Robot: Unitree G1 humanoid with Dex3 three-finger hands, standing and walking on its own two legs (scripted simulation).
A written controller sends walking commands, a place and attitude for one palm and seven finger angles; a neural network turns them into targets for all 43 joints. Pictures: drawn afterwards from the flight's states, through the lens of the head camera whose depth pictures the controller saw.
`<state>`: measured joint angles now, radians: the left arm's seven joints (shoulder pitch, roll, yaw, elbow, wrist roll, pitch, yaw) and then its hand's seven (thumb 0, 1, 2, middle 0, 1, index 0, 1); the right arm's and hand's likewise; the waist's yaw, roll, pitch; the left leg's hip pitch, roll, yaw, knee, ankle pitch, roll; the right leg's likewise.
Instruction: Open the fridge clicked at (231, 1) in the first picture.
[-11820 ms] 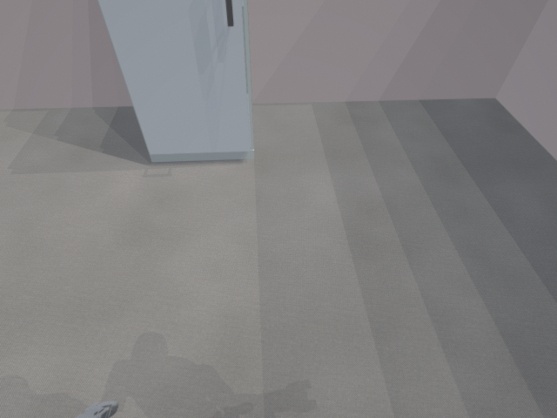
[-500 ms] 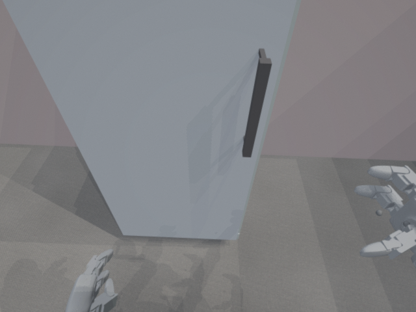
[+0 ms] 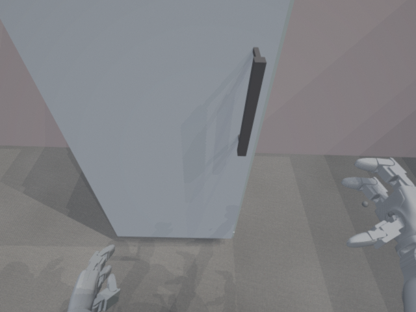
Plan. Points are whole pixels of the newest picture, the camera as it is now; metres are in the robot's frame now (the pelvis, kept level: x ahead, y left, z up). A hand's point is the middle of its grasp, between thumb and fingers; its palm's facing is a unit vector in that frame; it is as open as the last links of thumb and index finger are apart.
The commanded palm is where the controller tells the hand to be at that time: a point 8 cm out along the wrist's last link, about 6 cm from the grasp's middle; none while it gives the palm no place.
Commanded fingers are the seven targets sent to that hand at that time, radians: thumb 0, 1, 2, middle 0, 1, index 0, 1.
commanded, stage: move the hooked fingers beside the handle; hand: right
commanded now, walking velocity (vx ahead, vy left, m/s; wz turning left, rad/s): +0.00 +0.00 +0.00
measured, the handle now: (248, 108) +0.53 -0.08 +0.12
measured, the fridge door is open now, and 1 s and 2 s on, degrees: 0 0 0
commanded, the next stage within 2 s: none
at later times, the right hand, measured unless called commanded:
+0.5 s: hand (322, 176) +0.34 -0.20 +0.11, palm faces +0.00 +1.00 -0.01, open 14.0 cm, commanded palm +0.32 -0.25 +0.11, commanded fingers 0.00 0.50 -0.30 0.30 1.20 0.30 1.20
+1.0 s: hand (298, 153) +0.40 -0.17 +0.11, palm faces -0.01 +1.00 +0.01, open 14.0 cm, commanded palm +0.38 -0.22 +0.10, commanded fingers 0.00 0.50 -0.30 0.30 1.20 0.30 1.20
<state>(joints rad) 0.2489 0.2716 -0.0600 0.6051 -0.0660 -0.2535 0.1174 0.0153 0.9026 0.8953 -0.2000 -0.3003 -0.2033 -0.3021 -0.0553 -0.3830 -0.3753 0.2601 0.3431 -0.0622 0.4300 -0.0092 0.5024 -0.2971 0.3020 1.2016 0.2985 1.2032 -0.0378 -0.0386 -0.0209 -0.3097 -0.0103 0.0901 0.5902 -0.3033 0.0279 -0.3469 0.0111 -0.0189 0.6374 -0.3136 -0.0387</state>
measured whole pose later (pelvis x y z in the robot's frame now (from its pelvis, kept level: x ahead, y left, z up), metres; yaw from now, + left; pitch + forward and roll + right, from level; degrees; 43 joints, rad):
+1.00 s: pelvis +0.00 +0.01 +0.00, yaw +1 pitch +5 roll +0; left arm 0.29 0.27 -0.04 0.66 -0.06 -0.12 0.07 0.01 0.90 0.90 -0.20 -0.30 -0.20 -0.30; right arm -0.49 -0.32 -0.25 0.67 0.22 -0.16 0.23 -0.01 0.50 -0.30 0.30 1.20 0.30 1.20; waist 0.03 -0.02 -0.03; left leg -0.41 -0.02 0.08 0.64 -0.31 0.04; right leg -0.43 0.00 -0.03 0.66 -0.31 -0.02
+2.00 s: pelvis +0.00 +0.00 -0.01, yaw +2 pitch +10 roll +1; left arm 0.34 0.26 -0.02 0.65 -0.03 -0.04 0.02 0.01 0.91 0.90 -0.20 -0.30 -0.20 -0.30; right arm -0.75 -0.31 -0.24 0.98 0.15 -0.29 0.14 -0.01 0.50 -0.30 0.30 1.20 0.30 1.20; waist 0.08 -0.01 -0.07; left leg -0.54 -0.02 0.07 0.71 -0.34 0.03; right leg -0.57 0.00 -0.04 0.76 -0.36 -0.04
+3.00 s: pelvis +0.00 +0.01 -0.01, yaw +2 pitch +10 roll +1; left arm 0.36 0.27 -0.02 0.65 -0.03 -0.03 0.02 0.01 0.91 0.90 -0.20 -0.30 -0.20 -0.30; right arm -0.74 -0.32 -0.26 0.98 0.14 -0.32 0.13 -0.01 0.50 -0.30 0.30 1.20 0.30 1.20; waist 0.08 -0.01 -0.07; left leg -0.55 -0.03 0.06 0.72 -0.34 0.04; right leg -0.57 -0.01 -0.04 0.76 -0.35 -0.03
